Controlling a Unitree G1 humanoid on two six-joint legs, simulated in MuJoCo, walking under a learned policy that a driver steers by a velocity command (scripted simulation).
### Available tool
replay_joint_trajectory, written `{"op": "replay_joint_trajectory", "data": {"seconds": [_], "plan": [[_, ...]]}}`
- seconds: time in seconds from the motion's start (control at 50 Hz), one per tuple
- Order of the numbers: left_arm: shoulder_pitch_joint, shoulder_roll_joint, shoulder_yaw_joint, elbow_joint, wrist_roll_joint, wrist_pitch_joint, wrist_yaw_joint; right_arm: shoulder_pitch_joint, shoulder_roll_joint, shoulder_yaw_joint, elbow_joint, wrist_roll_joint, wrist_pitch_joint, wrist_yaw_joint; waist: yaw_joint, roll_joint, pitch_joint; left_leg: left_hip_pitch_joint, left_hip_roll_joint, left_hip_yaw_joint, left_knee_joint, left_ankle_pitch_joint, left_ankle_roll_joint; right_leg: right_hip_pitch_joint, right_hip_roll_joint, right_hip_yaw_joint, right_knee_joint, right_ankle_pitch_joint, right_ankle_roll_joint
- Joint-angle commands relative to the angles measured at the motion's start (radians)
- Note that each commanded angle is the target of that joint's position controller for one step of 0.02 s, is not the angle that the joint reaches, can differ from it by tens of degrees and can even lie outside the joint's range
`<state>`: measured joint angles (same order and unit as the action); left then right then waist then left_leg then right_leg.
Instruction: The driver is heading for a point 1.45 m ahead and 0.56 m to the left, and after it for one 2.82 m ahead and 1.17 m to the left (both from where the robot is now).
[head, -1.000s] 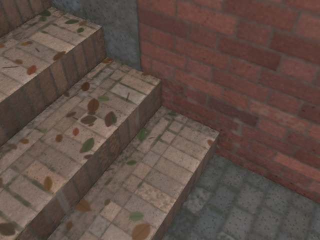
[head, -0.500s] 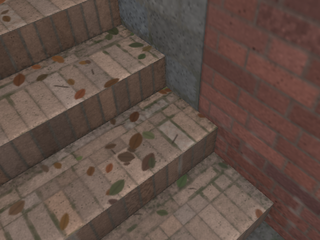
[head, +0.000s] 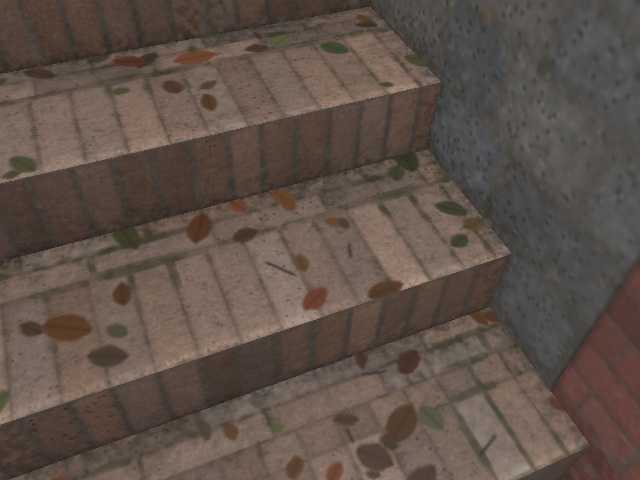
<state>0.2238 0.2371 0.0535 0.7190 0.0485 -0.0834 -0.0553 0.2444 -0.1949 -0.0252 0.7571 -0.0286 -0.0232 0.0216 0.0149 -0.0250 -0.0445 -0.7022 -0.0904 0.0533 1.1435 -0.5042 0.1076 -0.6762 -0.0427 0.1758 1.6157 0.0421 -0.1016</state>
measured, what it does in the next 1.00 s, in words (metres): climbs, turning left: right foot 0.17 m higher, then left foot 0.17 m higher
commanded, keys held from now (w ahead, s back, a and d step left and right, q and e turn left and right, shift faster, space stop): w+q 0.42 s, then w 0.58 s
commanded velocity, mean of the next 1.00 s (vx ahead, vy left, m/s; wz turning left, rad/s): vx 0.50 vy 0.00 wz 0.38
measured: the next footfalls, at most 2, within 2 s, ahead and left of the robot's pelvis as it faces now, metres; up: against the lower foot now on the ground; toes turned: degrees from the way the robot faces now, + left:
right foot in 0.38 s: +0.50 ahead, -0.07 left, +0.17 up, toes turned +11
left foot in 0.90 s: +0.67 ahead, +0.23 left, +0.33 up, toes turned +29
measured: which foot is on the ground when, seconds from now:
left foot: down 0.00-0.40, up 0.42-0.88, down 0.90-1.00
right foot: up 0.00-0.36, down 0.38-0.92, up 0.94-1.00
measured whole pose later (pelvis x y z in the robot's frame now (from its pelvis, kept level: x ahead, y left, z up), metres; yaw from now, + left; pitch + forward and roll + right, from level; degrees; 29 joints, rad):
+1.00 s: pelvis +0.61 +0.12 +0.32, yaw +23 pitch +8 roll +3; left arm 0.46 0.13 0.00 1.09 0.05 -0.11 -0.14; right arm -0.07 -0.10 0.04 0.81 -0.05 -0.01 0.06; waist 0.04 -0.06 -0.15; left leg -0.83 -0.01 0.19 1.18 -0.50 0.10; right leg -0.39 -0.05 0.12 1.12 -0.03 -0.10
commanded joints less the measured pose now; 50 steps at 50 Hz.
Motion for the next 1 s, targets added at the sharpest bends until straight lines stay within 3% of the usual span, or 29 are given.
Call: {"op": "replay_joint_trajectory", "data": {"seconds": [0.02,0.06,0.1,0.16,0.24,0.26,0.3,0.32,0.34,0.36,0.38,0.4,0.42,0.44,0.46,0.48,0.52,0.56,0.6,0.64,0.72,0.78,0.82,0.9,0.92,0.94,0.96,0.98,1.0], "plan": [[-0.004,-0.023,-0.047,-0.072,0.019,-0.014,0.007,0.042,-0.067,0.0,0.108,-0.009,-0.052,0.052,0.06,0.1,-0.02,0.2,0.144,-0.532,-0.6,-0.061,0.043,-0.505,0.061,0.078,0.319,0.034,-0.081],[-0.051,-0.019,-0.069,-0.066,-0.001,0.003,0.016,0.087,-0.044,0.019,0.179,-0.076,-0.036,0.073,0.066,0.033,-0.032,0.246,0.142,-0.534,-0.653,-0.026,0.032,-0.655,0.087,0.064,0.364,0.082,-0.102],[-0.116,0.015,-0.068,-0.091,-0.035,0.018,0.019,0.005,-0.102,0.002,0.151,-0.086,-0.051,0.086,0.086,0.04,-0.052,0.099,0.109,-0.414,-0.72,0.062,0.012,-0.52,0.047,-0.07,0.298,0.089,-0.073],[-0.197,-0.048,-0.094,-0.077,-0.005,0.029,0.002,0.281,-0.035,0.028,0.247,-0.081,-0.092,0.059,-0.012,0.115,-0.014,0.345,0.128,-0.446,-0.69,0.178,0.057,-0.752,0.043,-0.121,0.581,-0.095,-0.045],[-0.453,-0.068,-0.135,-0.146,0.008,0.017,0.007,0.462,0.02,0.053,0.326,-0.124,-0.075,0.072,-0.09,0.05,0.064,0.658,0.192,-0.525,-0.7,0.232,0.132,-1.068,0.001,-0.147,0.405,-0.299,-0.081],[-0.539,-0.065,-0.131,-0.187,-0.001,0.028,0.016,0.464,0.004,0.056,0.329,-0.121,-0.076,0.08,-0.11,0.079,0.058,0.564,0.186,-0.529,-0.772,0.246,0.137,-0.967,-0.018,-0.189,0.289,-0.231,-0.07],[-0.788,-0.128,-0.152,-0.294,0.032,0.063,0.004,0.313,0.007,0.058,0.267,-0.052,-0.075,0.094,-0.093,0.094,0.064,0.046,0.207,-0.499,-1.082,0.332,0.169,-0.318,-0.051,-0.309,-0.111,-0.278,-0.037],[-0.752,-0.129,-0.145,-0.303,0.018,0.07,-0.022,0.26,-0.051,0.043,0.223,-0.019,-0.096,0.097,-0.018,0.194,0.053,-0.041,0.22,-0.46,-1.089,0.815,0.195,-0.064,0.024,-0.424,-0.125,-0.321,0.015],[-0.638,-0.109,-0.148,-0.271,-0.008,0.075,-0.04,0.23,-0.136,0.025,0.219,-0.023,-0.104,0.11,0.035,0.256,0.006,0.053,0.29,-0.461,-1.018,1.358,0.23,0.075,0.074,-0.401,-0.183,-0.219,0.045],[-0.527,-0.025,-0.124,-0.217,-0.017,0.084,-0.046,0.228,-0.213,-0.006,0.209,0.02,-0.109,0.112,0.061,0.22,-0.023,0.353,0.293,-0.419,-0.902,1.715,0.194,-0.009,0.132,-0.405,-0.378,-0.334,0.051],[-0.36,0.053,-0.089,-0.171,-0.026,0.085,-0.025,0.256,-0.255,-0.039,0.235,0.019,-0.11,0.121,0.108,0.212,-0.111,0.568,0.269,-0.37,-0.702,1.973,0.141,0.071,0.152,-0.336,-0.631,-0.329,0.023],[-0.014,0.065,-0.066,-0.061,-0.01,0.073,-0.003,0.323,-0.13,-0.024,0.255,-0.048,-0.099,0.114,0.146,0.058,-0.4,0.496,0.221,-0.386,-0.34,1.713,0.089,0.528,0.027,-0.097,-0.699,0.03,-0.089],[0.2,0.073,-0.072,0.049,-0.028,0.058,-0.004,0.558,0.079,0.024,0.283,-0.123,-0.095,0.122,0.075,-0.283,-0.723,0.087,0.033,-0.377,-0.081,0.808,0.07,1.064,-0.287,0.512,-0.928,-0.021,-0.367],[0.403,0.083,-0.062,0.104,0.011,0.075,0.0,0.405,-0.055,-0.042,0.336,-0.049,-0.059,0.126,0.259,-0.245,-0.478,-0.085,-0.076,-0.418,0.517,0.507,0.024,0.867,-0.326,0.827,-1.155,-0.445,-0.371],[0.308,0.111,-0.052,0.162,-0.006,0.038,0.012,0.222,-0.048,-0.061,0.275,-0.018,-0.056,0.127,0.189,-0.134,-0.134,-0.271,-0.017,-0.343,0.73,0.595,0.016,0.579,-0.29,0.702,-1.223,-0.72,-0.252],[0.163,0.098,-0.043,0.165,-0.036,0.017,0.022,0.147,-0.023,-0.064,0.259,-0.007,-0.061,0.108,0.138,-0.051,-0.065,-0.338,0.027,-0.292,0.871,0.597,0.03,0.428,-0.311,0.599,-1.2,-0.677,-0.278],[0.055,-0.138,-0.099,0.252,-0.028,0.013,0.007,-0.035,0.025,-0.033,0.178,-0.025,-0.055,0.074,0.04,0.097,-0.132,-0.376,0.076,-0.267,0.998,0.561,0.164,0.359,-0.305,0.322,-1.197,-0.379,-0.231],[0.015,-0.221,-0.112,0.31,-0.022,-0.016,0.005,-0.033,0.096,-0.012,0.141,-0.019,-0.021,0.063,-0.064,0.105,-0.084,-0.438,0.113,-0.254,0.892,0.538,0.206,0.307,-0.217,0.074,-1.209,-0.243,-0.148],[0.007,-0.215,-0.094,0.324,-0.01,-0.044,0.005,-0.063,0.106,0.004,0.118,0.001,0.002,0.071,-0.084,0.035,-0.031,-0.514,0.148,-0.174,0.898,0.396,0.2,0.266,-0.159,-0.118,-1.277,-0.255,-0.128],[0.055,-0.175,-0.093,0.348,0.04,-0.055,0.001,-0.17,0.111,0.027,0.048,0.02,0.023,0.065,-0.065,-0.079,-0.013,-0.599,0.166,-0.089,1.034,0.245,0.191,0.237,-0.155,-0.152,-1.375,-0.312,-0.14],[0.266,-0.127,-0.11,0.423,0.097,-0.032,-0.025,-0.378,0.055,0.065,-0.047,0.017,0.025,0.037,-0.008,0.053,-0.045,-0.783,0.234,-0.052,0.788,0.408,0.216,0.395,-0.171,-0.146,-1.439,-0.392,-0.11],[0.328,-0.09,-0.114,0.388,0.036,-0.018,-0.051,-0.629,0.011,0.063,-0.113,0.015,0.053,0.049,0.065,-0.047,-0.029,-0.44,0.226,0.104,0.492,0.199,0.123,0.194,-0.177,-0.222,-1.586,-0.211,-0.148],[0.33,0.005,-0.099,0.369,-0.009,-0.034,-0.053,-0.548,0.082,0.083,-0.084,0.0,0.054,0.075,0.007,-0.143,-0.056,-0.19,0.157,0.163,0.403,0.218,0.088,0.217,-0.189,-0.255,-1.515,0.404,-0.188],[0.367,0.134,-0.038,0.379,-0.017,-0.063,-0.065,-0.351,0.011,0.052,-0.048,-0.025,0.035,0.065,-0.066,-0.215,-0.181,0.06,0.05,0.163,-0.027,0.17,0.079,0.715,-0.231,-0.293,-1.224,1.272,-0.132],[0.464,0.045,-0.05,0.389,0.025,-0.075,-0.068,-0.225,-0.047,0.045,-0.005,-0.007,0.03,0.048,-0.045,-0.07,-0.344,0.464,0.128,-0.05,0.024,0.574,0.176,0.419,-0.184,-0.233,-1.043,1.157,-0.071],[0.436,0.055,-0.042,0.374,0.02,-0.071,-0.08,-0.054,-0.101,0.026,0.04,-0.017,0.051,0.037,-0.117,0.006,-0.395,0.638,0.174,-0.293,-0.209,0.428,0.21,0.231,-0.084,-0.173,-0.876,0.801,-0.051],[0.301,-0.044,-0.055,0.316,0.025,-0.046,-0.095,0.186,-0.177,-0.008,0.151,-0.041,0.044,0.013,-0.181,0.235,-0.315,0.801,0.305,-0.614,-0.529,0.423,0.291,-0.119,0.028,-0.101,-0.544,-0.054,-0.003],[0.272,-0.016,-0.023,0.339,-0.009,-0.022,-0.09,0.307,-0.217,-0.042,0.189,-0.032,0.025,0.014,-0.22,0.232,-0.269,0.685,0.366,-0.863,-0.704,0.26,0.28,-0.218,0.097,0.095,0.052,-0.044,0.0],[0.244,-0.001,-0.002,0.344,-0.021,-0.016,-0.082,0.231,-0.192,-0.041,0.218,-0.016,0.007,0.025,-0.165,0.195,-0.181,0.613,0.348,-0.809,-0.708,0.296,0.209,-0.367,0.153,0.192,0.411,-0.006,-0.026]]}}
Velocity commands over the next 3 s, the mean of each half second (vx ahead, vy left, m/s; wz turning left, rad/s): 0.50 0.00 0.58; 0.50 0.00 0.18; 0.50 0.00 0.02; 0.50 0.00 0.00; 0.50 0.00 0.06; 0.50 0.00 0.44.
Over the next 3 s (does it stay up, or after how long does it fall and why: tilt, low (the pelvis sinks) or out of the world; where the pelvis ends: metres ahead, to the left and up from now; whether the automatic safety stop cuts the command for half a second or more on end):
stays up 1.58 0.51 0.91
